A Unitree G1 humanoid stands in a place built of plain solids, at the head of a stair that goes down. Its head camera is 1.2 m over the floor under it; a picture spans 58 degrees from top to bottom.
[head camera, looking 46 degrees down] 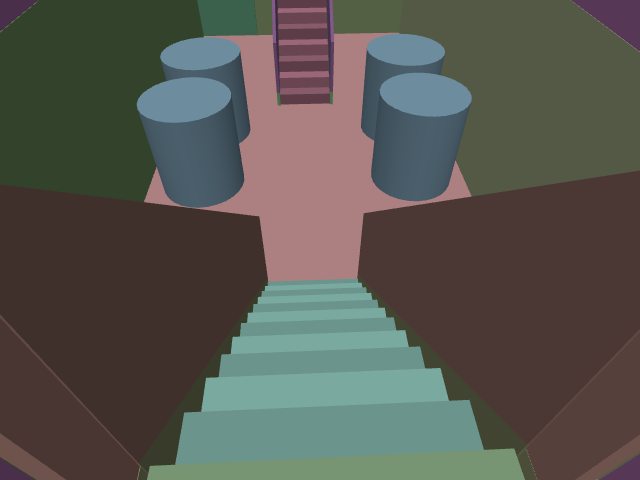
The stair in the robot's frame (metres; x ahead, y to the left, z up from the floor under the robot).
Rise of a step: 0.22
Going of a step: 0.23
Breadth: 0.95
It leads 3 degrees to the left of straight ahead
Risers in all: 12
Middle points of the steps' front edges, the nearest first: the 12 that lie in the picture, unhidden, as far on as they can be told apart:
0.38 -0.04 0.00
0.60 -0.03 -0.21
0.83 -0.02 -0.43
1.06 -0.01 -0.65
1.28 0.00 -0.86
1.51 0.01 -1.08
1.74 0.02 -1.29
1.96 0.03 -1.51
2.19 0.04 -1.72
2.41 0.05 -1.94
2.64 0.06 -2.16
2.87 0.07 -2.37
